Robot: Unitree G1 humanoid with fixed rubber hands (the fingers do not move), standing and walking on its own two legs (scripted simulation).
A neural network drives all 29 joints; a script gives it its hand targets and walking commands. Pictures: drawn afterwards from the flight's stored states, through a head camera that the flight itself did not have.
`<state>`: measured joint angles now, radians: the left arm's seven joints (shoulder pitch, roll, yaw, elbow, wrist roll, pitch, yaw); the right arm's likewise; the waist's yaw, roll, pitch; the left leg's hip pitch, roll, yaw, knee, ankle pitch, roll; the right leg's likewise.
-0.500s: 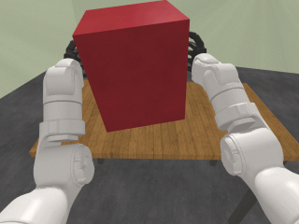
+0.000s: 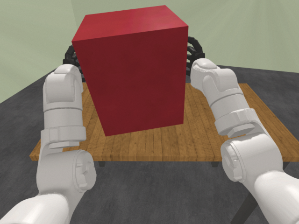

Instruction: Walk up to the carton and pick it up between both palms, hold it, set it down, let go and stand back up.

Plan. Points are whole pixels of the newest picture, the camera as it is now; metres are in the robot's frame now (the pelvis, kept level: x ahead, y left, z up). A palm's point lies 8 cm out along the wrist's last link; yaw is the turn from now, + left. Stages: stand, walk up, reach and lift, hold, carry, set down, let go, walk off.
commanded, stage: hold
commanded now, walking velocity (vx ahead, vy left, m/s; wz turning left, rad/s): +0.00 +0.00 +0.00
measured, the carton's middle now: (135, 70) +0.41 +0.02 +0.27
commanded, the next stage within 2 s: none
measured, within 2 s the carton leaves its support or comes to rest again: neither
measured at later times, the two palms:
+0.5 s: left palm (70, 70) +0.37 +0.17 +0.29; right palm (197, 65) +0.37 -0.13 +0.30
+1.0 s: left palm (71, 71) +0.37 +0.17 +0.29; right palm (196, 64) +0.37 -0.13 +0.30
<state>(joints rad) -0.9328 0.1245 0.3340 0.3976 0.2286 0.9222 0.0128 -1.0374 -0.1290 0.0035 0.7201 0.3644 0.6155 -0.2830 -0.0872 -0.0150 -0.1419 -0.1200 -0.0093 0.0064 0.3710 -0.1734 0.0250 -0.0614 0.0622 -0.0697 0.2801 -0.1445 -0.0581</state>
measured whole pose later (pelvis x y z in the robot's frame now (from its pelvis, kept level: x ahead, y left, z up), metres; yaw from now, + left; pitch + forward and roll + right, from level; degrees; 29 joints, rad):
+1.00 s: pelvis +0.00 +0.00 +0.00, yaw +0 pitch -4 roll -1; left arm -0.97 0.13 0.32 0.45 0.23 0.91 0.02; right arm -1.07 -0.14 -0.02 0.76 0.36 0.62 -0.27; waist -0.09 -0.02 -0.15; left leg -0.14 -0.01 -0.01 0.38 -0.17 0.02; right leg -0.08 0.07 -0.05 0.28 -0.14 -0.06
